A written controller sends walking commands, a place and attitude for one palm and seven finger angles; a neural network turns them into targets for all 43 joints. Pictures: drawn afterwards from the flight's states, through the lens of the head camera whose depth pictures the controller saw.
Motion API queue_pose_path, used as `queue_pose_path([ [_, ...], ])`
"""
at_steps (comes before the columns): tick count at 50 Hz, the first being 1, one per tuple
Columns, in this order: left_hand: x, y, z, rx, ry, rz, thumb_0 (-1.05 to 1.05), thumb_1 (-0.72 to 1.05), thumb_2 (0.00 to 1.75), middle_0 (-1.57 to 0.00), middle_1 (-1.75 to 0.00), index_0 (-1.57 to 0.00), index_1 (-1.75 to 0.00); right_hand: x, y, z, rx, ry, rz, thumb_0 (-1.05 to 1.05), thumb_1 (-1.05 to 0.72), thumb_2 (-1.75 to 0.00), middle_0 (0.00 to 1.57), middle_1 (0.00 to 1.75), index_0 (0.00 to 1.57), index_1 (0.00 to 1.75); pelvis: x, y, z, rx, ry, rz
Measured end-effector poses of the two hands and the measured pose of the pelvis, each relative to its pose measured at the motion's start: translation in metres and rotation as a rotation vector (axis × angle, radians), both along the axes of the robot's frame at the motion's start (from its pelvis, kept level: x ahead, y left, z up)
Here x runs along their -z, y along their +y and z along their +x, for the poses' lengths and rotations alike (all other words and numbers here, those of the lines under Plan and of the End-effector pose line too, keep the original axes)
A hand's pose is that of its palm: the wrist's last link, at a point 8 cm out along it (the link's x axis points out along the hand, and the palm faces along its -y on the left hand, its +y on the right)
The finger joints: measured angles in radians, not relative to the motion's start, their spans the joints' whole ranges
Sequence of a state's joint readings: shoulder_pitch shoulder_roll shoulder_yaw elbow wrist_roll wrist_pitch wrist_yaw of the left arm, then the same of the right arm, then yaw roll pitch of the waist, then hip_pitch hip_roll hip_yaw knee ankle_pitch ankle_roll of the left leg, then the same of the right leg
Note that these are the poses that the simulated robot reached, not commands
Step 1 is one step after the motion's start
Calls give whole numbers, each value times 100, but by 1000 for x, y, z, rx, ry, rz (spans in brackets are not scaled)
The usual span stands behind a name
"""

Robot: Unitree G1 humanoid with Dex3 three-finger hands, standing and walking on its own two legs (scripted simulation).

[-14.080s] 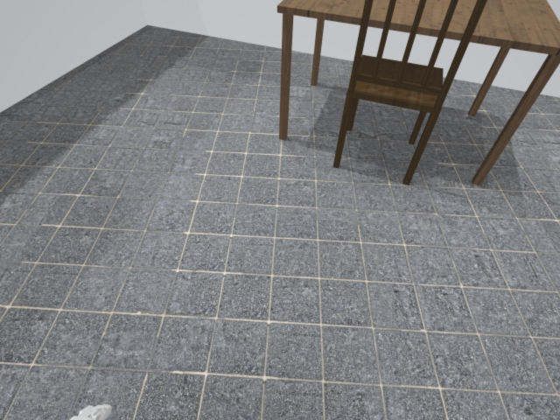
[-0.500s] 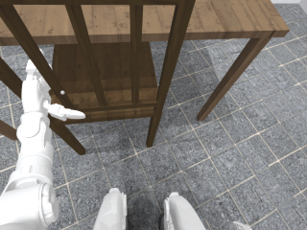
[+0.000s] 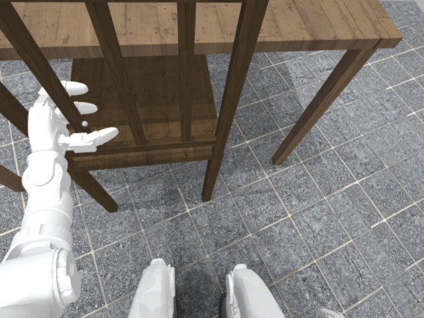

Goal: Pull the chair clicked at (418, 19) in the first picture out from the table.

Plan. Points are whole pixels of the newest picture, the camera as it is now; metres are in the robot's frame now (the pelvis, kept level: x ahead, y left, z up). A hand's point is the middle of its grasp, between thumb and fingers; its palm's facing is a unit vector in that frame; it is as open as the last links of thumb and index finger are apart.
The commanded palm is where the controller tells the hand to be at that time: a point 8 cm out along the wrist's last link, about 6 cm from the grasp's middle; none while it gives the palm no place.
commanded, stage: hook a spindle and tug to test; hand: left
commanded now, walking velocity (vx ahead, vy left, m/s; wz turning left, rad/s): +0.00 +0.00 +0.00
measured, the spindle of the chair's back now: (125, 95) +0.49 +0.15 +0.07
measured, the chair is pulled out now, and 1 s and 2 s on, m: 0.00 0.03 0.15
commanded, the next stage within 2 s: step backward, pulling the chair out in 0.88 s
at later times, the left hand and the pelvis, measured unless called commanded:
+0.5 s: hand (85, 127) +0.45 +0.22 +0.03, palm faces +0.15 -0.99 -0.01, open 5.2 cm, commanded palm +0.41 +0.26 +0.03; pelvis +0.01 +0.00 +0.01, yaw -1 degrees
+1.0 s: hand (87, 141) +0.42 +0.21 +0.03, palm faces +0.15 -0.99 -0.02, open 5.2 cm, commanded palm +0.39 +0.25 +0.03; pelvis +0.01 +0.00 +0.01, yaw +0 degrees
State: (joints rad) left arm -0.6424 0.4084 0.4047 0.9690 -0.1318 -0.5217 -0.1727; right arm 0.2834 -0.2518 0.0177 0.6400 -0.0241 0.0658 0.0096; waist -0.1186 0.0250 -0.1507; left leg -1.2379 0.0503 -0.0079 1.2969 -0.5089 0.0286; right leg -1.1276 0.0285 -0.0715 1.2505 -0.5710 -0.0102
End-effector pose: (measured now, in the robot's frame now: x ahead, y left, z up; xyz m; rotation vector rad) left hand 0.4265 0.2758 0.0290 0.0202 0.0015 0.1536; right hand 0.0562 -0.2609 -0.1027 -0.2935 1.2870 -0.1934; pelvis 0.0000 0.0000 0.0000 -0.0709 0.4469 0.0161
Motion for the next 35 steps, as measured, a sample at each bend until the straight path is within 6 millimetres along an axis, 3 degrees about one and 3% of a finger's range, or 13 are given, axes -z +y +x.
queue_pose_path([
  [6,0,0,0,-1,3,-2,0,26,63,-48,-139,-45,-139,-2,0,1,6,2,0,1,-90,-90,20,30,20,30,-1,0,2,2,0,0],
  [16,-1,1,-2,3,2,-3,1,73,83,-49,-144,-46,-144,-5,2,7,12,-11,3,1,-90,-90,20,30,20,30,-4,3,6,6,-2,0],
  [35,-1,-6,-21,4,4,-9,1,74,78,-46,-145,-45,-145,-13,10,36,-1,-84,32,1,-90,-90,20,30,20,30,-12,6,16,12,-12,6],
])
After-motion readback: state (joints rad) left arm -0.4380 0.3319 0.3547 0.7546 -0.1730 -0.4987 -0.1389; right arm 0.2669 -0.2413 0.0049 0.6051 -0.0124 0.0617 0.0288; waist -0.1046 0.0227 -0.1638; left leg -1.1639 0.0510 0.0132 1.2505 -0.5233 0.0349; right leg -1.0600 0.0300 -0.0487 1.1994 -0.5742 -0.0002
